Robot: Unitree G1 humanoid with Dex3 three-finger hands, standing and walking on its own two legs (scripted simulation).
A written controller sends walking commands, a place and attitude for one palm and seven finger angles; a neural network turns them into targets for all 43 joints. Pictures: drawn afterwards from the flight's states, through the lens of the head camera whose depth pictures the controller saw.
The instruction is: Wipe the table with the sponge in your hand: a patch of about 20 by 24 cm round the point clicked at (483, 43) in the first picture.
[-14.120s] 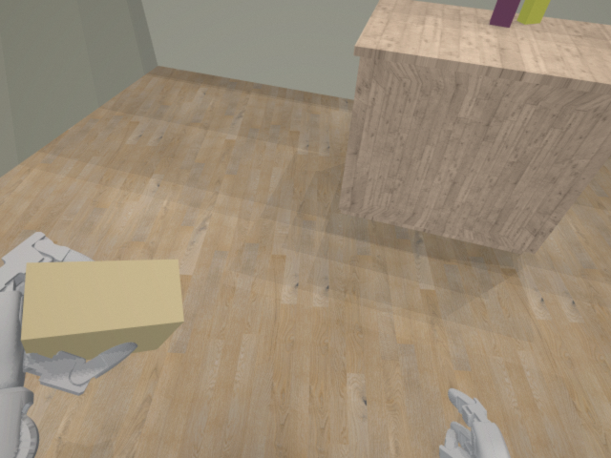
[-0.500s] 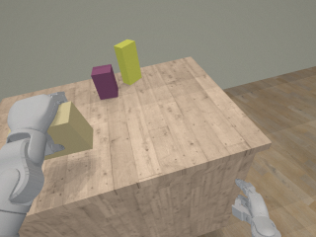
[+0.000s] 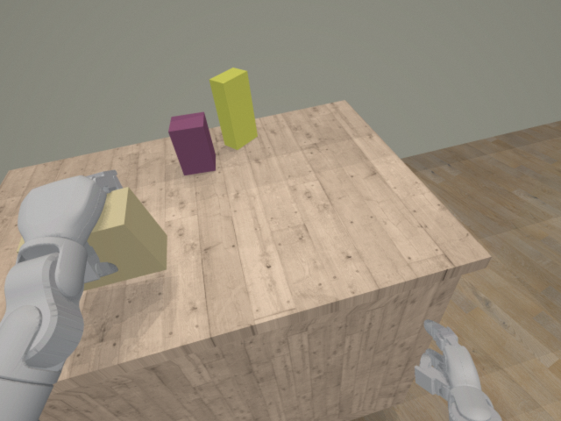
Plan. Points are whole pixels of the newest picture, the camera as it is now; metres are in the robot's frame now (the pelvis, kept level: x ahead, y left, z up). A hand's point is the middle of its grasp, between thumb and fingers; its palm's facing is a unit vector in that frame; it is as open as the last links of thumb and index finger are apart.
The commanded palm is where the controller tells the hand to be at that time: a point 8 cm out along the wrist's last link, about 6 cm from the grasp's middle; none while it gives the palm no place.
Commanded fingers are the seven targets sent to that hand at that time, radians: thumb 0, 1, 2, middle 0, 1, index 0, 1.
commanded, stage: move the sponge above the wiping area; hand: left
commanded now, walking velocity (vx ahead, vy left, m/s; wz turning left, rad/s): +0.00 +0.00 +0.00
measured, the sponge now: (110, 249) +0.27 +0.29 +0.14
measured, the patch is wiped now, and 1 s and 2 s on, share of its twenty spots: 0.00 0.00 0.00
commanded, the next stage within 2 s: lower the sponge onto the table in 1.58 s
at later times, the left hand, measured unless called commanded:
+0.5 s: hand (102, 227) +0.27 +0.28 +0.18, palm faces +0.20 -0.05 -0.98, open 10.1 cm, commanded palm +0.21 +0.27 +0.23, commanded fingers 0.00 0.10 1.30 -1.20 -1.60 -1.20 -1.60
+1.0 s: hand (104, 236) +0.26 +0.27 +0.18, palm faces +0.16 -0.06 -0.98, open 10.1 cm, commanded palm +0.20 +0.27 +0.24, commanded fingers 0.00 0.10 1.30 -1.20 -1.60 -1.20 -1.60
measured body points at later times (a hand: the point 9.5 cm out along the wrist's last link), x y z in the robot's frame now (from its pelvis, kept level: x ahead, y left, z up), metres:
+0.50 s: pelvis +0.00 -0.01 +0.00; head -0.02 -0.06 +0.45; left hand +0.26 +0.28 +0.24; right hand +0.25 -0.20 -0.08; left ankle +0.06 +0.13 -0.74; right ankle +0.01 -0.11 -0.74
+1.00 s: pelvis +0.00 -0.01 +0.00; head -0.02 -0.07 +0.44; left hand +0.24 +0.27 +0.23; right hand +0.25 -0.21 -0.08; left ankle +0.06 +0.13 -0.74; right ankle +0.01 -0.11 -0.74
